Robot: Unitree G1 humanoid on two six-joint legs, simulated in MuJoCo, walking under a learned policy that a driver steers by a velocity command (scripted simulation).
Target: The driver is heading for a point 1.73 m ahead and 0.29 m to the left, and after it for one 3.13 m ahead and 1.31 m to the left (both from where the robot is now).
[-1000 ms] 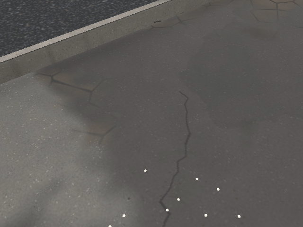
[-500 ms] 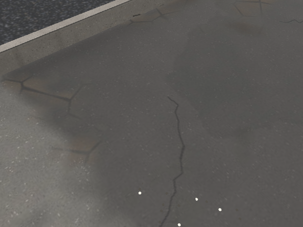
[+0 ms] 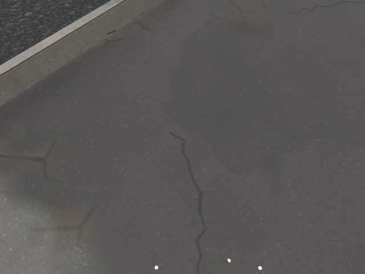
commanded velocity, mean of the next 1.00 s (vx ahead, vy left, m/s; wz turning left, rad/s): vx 0.00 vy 0.00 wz -0.05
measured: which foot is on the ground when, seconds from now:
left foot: up 0.00-0.02, down 0.04-1.00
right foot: down 0.00-1.00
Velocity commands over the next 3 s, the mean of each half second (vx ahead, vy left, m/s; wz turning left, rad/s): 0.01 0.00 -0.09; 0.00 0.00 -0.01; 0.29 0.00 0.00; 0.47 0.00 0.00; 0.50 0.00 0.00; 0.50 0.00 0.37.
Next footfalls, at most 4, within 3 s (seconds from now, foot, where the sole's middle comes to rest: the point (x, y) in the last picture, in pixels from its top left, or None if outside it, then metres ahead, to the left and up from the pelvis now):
0.04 left None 0.07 0.15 -0.77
1.34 right None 0.19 -0.11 -0.77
1.84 left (166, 241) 0.56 0.11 -0.77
2.38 right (228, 174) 0.86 -0.14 -0.77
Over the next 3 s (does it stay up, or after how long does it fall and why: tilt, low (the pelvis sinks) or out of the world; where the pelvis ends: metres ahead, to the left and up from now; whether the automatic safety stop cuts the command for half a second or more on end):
stays up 1.03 0.00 -0.01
